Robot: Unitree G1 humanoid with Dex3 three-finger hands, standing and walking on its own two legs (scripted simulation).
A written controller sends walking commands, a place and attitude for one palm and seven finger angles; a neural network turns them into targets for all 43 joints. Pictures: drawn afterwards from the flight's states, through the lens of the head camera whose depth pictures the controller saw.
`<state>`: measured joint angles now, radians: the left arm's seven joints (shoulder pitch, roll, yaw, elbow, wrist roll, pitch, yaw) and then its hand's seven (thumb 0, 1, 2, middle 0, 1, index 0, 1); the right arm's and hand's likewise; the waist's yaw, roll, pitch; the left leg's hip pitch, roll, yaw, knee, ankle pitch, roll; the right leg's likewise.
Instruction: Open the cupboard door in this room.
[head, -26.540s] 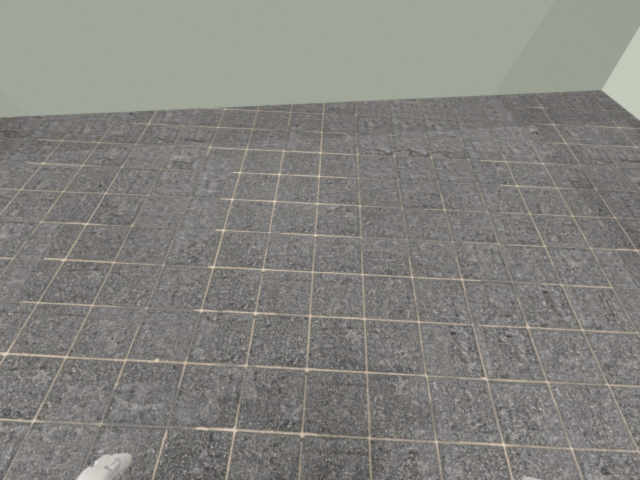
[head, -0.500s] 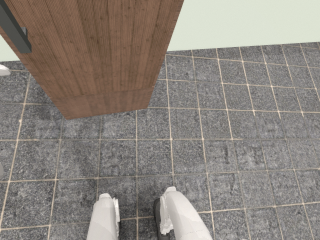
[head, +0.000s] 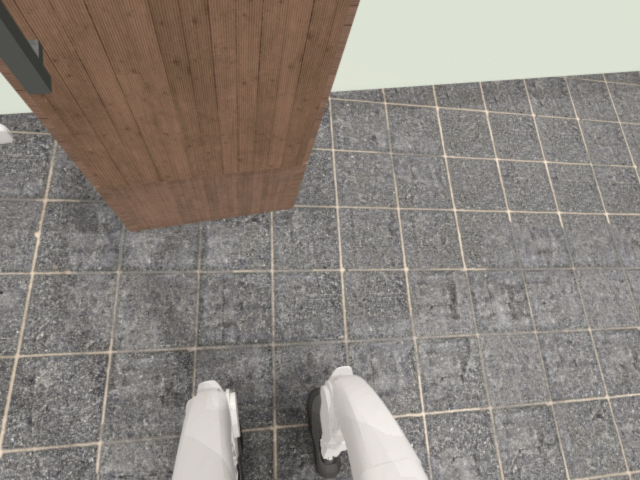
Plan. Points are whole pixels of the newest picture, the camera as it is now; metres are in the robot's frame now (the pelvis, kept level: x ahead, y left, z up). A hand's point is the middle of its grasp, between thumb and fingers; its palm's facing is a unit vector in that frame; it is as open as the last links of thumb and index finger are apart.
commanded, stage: slide the fingers in behind the handle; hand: left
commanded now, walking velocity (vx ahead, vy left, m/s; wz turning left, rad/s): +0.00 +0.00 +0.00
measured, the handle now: (2, 15) +0.59 +0.27 +0.07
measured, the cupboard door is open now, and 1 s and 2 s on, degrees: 0 0 0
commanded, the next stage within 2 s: close the thumb around the handle in 1.42 s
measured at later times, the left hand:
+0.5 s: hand out of the picture +0.54 +0.28 +0.06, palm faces +0.12 -0.99 +0.00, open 13.9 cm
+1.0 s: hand (33, 68) +0.54 +0.25 +0.06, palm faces +0.12 -0.99 -0.02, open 14.0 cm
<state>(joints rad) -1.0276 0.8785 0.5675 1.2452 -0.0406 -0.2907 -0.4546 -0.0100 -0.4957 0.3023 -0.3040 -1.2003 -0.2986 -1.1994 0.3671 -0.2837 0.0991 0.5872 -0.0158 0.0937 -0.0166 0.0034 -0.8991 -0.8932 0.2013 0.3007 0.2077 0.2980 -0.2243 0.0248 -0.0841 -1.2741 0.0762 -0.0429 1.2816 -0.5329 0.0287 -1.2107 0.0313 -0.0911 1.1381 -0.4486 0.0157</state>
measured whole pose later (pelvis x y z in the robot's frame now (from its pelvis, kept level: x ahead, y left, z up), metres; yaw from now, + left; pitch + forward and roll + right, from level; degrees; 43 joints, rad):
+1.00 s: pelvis +0.01 -0.01 +0.01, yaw +1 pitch +28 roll -6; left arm -0.97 0.65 0.49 1.19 -0.05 -0.40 -0.27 -0.01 -0.50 0.30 -0.30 -1.20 -0.30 -1.20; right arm 0.36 -0.26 0.06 0.61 -0.04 0.08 0.01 0.00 -0.90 -0.89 0.20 0.30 0.21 0.30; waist -0.21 0.03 -0.11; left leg -1.20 0.07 -0.03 1.24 -0.54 0.02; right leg -1.15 0.03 -0.07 1.13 -0.46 0.01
